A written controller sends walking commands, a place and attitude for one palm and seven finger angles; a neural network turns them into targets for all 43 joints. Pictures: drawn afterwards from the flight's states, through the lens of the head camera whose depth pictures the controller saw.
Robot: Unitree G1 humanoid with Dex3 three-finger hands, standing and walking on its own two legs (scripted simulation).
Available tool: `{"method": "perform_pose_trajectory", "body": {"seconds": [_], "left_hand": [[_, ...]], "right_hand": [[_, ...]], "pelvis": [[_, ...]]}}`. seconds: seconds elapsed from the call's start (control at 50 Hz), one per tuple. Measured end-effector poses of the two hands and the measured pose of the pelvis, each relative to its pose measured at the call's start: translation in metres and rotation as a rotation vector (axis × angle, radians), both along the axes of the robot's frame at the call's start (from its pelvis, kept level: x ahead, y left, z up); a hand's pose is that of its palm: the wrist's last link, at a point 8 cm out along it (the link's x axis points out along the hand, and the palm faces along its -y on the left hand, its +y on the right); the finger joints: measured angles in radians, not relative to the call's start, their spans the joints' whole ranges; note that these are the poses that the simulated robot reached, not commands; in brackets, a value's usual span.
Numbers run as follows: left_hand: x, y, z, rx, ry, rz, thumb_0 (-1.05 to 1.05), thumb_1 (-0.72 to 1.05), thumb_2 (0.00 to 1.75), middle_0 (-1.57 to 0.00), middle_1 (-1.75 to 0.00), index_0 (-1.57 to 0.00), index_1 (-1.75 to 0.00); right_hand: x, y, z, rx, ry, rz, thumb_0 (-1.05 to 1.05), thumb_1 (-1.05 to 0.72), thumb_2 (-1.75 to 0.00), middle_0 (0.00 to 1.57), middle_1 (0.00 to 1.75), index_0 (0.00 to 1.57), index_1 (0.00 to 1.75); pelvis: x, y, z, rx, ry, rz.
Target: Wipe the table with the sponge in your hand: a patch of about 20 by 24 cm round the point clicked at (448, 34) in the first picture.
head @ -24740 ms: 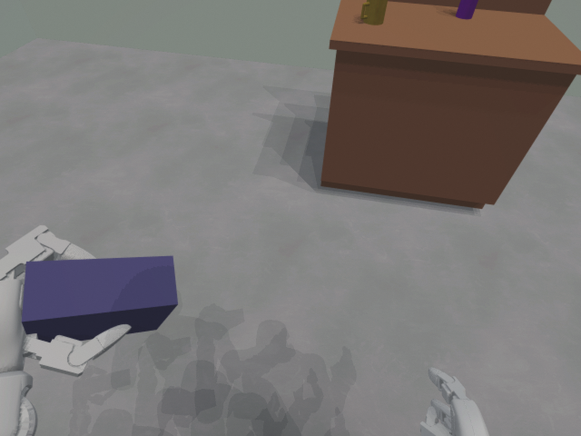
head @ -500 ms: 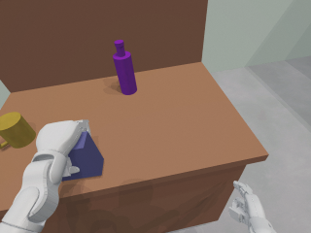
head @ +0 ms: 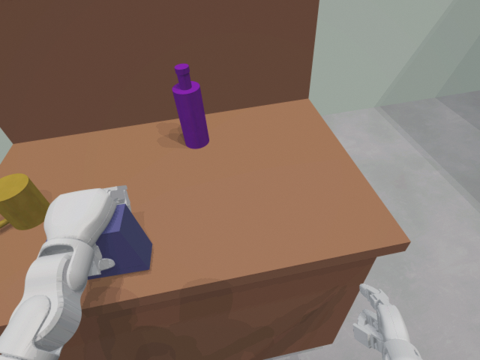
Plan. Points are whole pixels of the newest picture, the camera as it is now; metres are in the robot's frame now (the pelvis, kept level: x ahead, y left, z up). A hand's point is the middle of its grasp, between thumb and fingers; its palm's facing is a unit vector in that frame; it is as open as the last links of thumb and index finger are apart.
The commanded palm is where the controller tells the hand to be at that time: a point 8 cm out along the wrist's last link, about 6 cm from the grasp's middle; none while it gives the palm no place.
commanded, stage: lower the sponge onto the table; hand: left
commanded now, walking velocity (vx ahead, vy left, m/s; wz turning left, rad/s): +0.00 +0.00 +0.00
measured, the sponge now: (111, 250) +0.24 +0.28 +0.06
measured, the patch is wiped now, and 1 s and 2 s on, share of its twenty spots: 0.00 0.30 0.45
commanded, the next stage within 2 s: wipe forward along the first lane in 0.50 s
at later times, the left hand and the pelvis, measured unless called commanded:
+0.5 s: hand (102, 229) +0.25 +0.29 +0.10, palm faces +0.03 -0.08 -1.00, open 9.7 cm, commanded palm +0.22 +0.28 +0.16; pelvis +0.00 +0.00 +0.00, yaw +0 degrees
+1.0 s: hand (102, 217) +0.28 +0.31 +0.09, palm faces -0.04 -0.03 -1.00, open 9.7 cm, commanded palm +0.26 +0.30 +0.14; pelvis +0.01 +0.00 +0.00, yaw +1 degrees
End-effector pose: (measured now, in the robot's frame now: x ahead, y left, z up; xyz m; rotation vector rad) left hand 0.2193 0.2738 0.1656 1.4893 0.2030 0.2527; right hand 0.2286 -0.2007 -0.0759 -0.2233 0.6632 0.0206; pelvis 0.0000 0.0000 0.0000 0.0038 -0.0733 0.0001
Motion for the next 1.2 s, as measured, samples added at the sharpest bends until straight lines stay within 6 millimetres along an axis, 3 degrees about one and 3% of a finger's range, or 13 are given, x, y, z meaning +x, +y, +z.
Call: {"method": "perform_pose_trajectory", "body": {"seconds": [0.14, 0.28, 0.44, 0.74, 0.96, 1.2], "left_hand": [[0.005, 0.022, 0.009, -0.011, -0.030, 0.144, 0.01, -0.46, 1.04, -0.79, -1.36, -0.77, -1.37], [0.003, 0.006, -0.015, -0.023, 0.100, 0.075, 0.01, -0.46, 1.04, -0.79, -1.36, -0.77, -1.37], [0.010, 0.007, -0.010, -0.015, 0.011, 0.036, 0.01, -0.46, 1.04, -0.79, -1.36, -0.77, -1.37], [0.013, 0.008, -0.014, -0.008, 0.031, 0.080, 0.01, -0.45, 1.05, -0.78, -1.37, -0.76, -1.38], [0.040, 0.025, -0.016, 0.031, 0.078, 0.126, 0.00, -0.46, 1.05, -0.79, -1.36, -0.77, -1.37], [0.071, 0.034, -0.016, 0.040, 0.097, 0.111, 0.01, -0.46, 1.05, -0.79, -1.36, -0.77, -1.37]], "right_hand": [[0.001, 0.003, -0.003, 0.035, 0.010, -0.008, 0.01, -0.91, -0.90, 0.20, 0.30, 0.20, 0.30], [0.004, 0.002, -0.002, 0.029, -0.005, -0.011, 0.01, -0.91, -0.90, 0.20, 0.30, 0.20, 0.30], [0.000, 0.002, -0.003, 0.012, 0.013, -0.016, 0.01, -0.91, -0.90, 0.20, 0.30, 0.20, 0.30], [0.006, -0.003, -0.004, 0.018, 0.023, -0.026, 0.01, -0.91, -0.90, 0.20, 0.30, 0.20, 0.30], [0.000, -0.010, -0.009, 0.001, 0.049, -0.052, 0.01, -0.91, -0.90, 0.20, 0.30, 0.20, 0.30], [-0.026, -0.028, -0.026, -0.029, 0.143, -0.101, 0.01, -0.91, -0.90, 0.20, 0.30, 0.20, 0.30]], "pelvis": [[-0.001, 0.001, 0.001, 0.001, 0.008, 0.001], [0.000, 0.004, 0.000, 0.003, 0.014, 0.005], [0.002, 0.003, 0.001, 0.000, 0.015, 0.003], [0.009, 0.005, 0.000, 0.002, 0.031, 0.001], [0.007, 0.001, 0.000, -0.001, 0.050, 0.015], [0.010, 0.000, -0.002, -0.004, 0.087, 0.019]]}}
